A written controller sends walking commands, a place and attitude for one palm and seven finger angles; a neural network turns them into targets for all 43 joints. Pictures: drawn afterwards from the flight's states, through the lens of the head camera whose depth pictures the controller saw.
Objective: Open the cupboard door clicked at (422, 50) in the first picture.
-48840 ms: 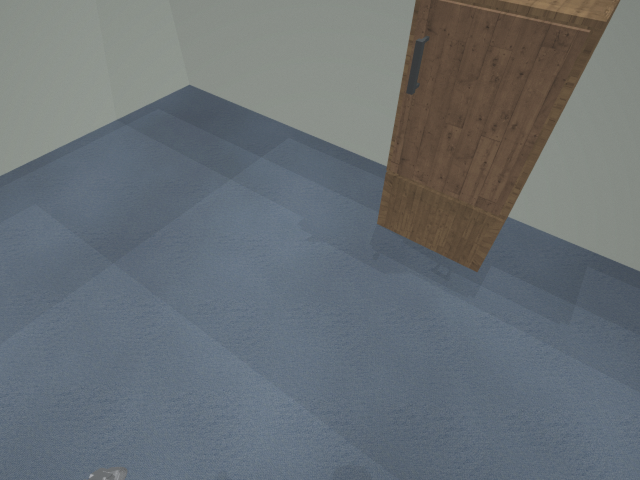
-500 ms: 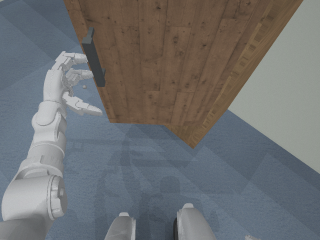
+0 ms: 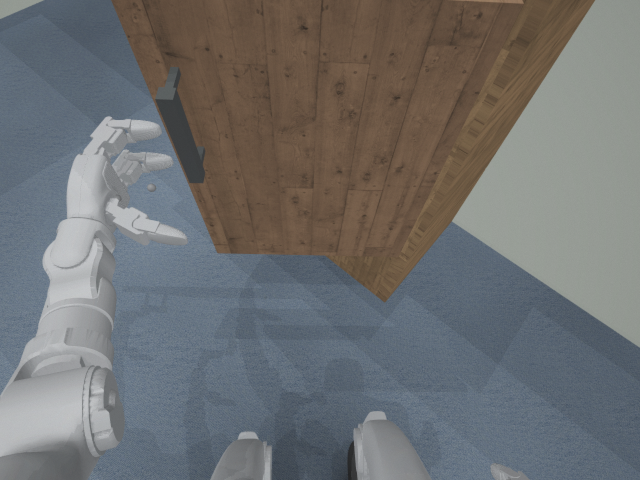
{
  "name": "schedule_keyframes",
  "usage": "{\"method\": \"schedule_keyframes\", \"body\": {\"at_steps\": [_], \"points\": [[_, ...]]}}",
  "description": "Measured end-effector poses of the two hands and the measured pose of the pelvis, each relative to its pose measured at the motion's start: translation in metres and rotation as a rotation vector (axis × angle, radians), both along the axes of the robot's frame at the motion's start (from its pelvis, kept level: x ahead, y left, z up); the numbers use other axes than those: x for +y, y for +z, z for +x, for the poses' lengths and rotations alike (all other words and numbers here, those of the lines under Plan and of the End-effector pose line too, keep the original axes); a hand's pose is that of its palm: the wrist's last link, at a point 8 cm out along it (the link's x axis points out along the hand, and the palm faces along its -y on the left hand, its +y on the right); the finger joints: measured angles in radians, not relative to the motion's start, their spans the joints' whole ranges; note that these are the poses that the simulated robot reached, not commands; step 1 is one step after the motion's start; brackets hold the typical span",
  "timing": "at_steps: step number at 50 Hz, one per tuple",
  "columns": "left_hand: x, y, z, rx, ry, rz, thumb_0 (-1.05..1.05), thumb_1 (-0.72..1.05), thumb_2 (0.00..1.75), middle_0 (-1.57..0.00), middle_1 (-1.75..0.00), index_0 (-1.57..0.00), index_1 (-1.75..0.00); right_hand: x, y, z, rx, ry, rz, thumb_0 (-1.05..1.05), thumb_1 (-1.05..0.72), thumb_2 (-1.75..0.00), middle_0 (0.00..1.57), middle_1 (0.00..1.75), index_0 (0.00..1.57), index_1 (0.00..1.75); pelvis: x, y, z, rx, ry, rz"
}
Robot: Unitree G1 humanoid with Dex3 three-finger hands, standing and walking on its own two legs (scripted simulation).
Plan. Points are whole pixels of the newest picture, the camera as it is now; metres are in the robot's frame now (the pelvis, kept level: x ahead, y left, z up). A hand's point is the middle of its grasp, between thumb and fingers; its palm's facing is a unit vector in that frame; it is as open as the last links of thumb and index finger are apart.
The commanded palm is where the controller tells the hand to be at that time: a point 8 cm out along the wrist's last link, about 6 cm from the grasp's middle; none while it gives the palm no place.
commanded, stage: move the hooked fingers beside the handle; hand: left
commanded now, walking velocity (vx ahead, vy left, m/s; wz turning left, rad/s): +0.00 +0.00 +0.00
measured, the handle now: (186, 130) +0.55 +0.17 +0.06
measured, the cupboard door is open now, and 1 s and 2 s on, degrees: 41 41 41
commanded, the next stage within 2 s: slide the fingers in behind the handle in 1.30 s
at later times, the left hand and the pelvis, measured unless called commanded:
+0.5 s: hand (126, 189) +0.45 +0.22 +0.06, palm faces -0.04 -1.00 -0.02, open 14.0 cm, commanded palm +0.43 +0.27 +0.06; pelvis -0.01 +0.00 +0.00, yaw +0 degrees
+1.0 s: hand (120, 188) +0.45 +0.23 +0.07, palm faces -0.03 -1.00 -0.02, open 14.0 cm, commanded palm +0.43 +0.28 +0.06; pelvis +0.00 +0.00 +0.00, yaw +0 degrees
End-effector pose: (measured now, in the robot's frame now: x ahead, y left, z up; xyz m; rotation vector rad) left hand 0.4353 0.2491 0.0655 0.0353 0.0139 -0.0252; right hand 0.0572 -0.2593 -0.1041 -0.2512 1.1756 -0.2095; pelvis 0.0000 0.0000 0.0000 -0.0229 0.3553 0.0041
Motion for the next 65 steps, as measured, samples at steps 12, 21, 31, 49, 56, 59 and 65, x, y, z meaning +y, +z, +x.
{"method": "schedule_keyframes", "body": {"at_steps": [12,21,31,49,56,59,65], "points": [[0.016,0.000,-0.003,-0.001,-0.005,-0.012,-0.01,-0.50,0.30,-0.30,-1.20,-0.30,-1.20,-0.005,0.000,0.000,0.002,0.008,-0.022,0.01,-0.91,-0.89,0.20,0.30,0.20,0.30,0.000,-0.002,-0.003,0.005,0.002,-0.003],[0.026,-0.001,-0.003,0.007,-0.008,-0.009,-0.01,-0.50,0.30,-0.30,-1.20,-0.30,-1.20,-0.003,0.000,-0.006,0.016,0.010,-0.029,0.01,-0.91,-0.89,0.20,0.30,0.20,0.30,0.001,-0.004,-0.006,0.009,0.006,-0.008],[0.033,0.002,-0.003,0.002,-0.016,-0.008,-0.01,-0.50,0.30,-0.30,-1.20,-0.30,-1.20,0.000,0.001,-0.012,0.028,-0.003,-0.025,0.01,-0.91,-0.89,0.20,0.30,0.20,0.30,0.004,-0.004,-0.005,0.011,0.000,-0.012],[0.033,0.002,-0.003,0.007,-0.002,-0.016,-0.01,-0.50,0.30,-0.30,-1.20,-0.31,-1.20,0.002,0.003,-0.005,0.008,-0.004,-0.021,0.01,-0.91,-0.89,0.20,0.30,0.20,0.30,0.004,-0.002,-0.002,0.006,-0.004,-0.011],[0.040,0.001,-0.005,0.011,-0.007,-0.018,-0.01,-0.50,0.30,-0.30,-1.20,-0.30,-1.20,0.000,0.003,-0.005,0.017,0.009,-0.032,0.01,-0.91,-0.89,0.20,0.30,0.20,0.30,0.004,-0.002,-0.003,0.007,0.002,-0.014],[0.041,0.000,-0.004,0.011,-0.013,-0.025,-0.01,-0.50,0.30,-0.30,-1.20,-0.30,-1.20,-0.001,0.003,-0.005,0.023,0.013,-0.040,0.01,-0.91,-0.89,0.20,0.30,0.20,0.30,0.004,-0.003,-0.004,0.011,0.005,-0.016],[0.037,-0.002,0.001,0.009,-0.028,-0.020,-0.01,-0.51,0.30,-0.30,-1.20,-0.30,-1.20,-0.002,0.003,-0.006,0.027,0.011,-0.047,0.01,-0.91,-0.89,0.20,0.30,0.20,0.30,0.006,-0.005,-0.004,0.018,0.006,-0.019]]}}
